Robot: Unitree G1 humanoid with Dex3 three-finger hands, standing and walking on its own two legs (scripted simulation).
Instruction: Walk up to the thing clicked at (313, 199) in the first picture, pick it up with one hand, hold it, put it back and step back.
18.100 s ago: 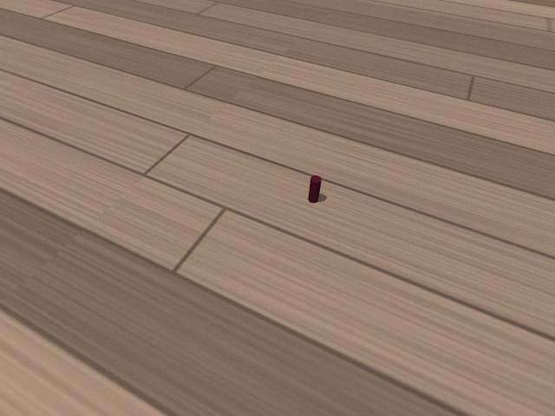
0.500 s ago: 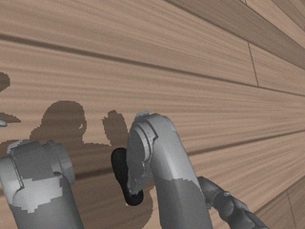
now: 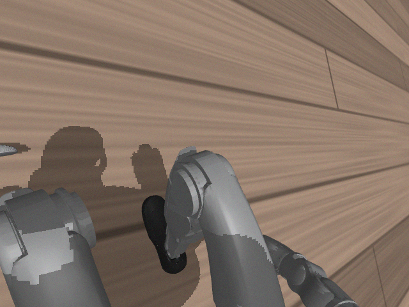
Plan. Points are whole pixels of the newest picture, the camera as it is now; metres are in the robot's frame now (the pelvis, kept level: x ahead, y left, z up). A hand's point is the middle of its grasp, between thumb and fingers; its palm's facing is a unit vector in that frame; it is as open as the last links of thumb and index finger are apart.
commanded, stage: close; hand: left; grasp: from the side
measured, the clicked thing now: out of the picture +0.48 +0.24 -0.22
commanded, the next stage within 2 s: settle in 0.68 s
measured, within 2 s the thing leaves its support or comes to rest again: leaves its support in 1.08 s
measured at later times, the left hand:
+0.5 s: hand out of the picture +0.46 +0.23 -0.19, palm faces +0.24 -0.97 -0.02, open 9.9 cm
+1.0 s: hand out of the picture +0.47 +0.24 -0.19, palm faces +0.27 -0.96 -0.02, open 6.9 cm
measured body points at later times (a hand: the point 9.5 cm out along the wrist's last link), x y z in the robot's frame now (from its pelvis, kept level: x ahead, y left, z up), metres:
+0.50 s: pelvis +0.00 +0.00 +0.01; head +0.25 +0.19 +0.32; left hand +0.44 +0.28 -0.19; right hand +0.14 -0.25 -0.03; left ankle +0.07 +0.12 -0.26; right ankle +0.16 -0.14 -0.26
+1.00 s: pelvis +0.00 +0.00 +0.01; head +0.26 +0.20 +0.32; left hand +0.45 +0.29 -0.18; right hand +0.14 -0.25 -0.02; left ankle +0.07 +0.12 -0.26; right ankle +0.16 -0.14 -0.26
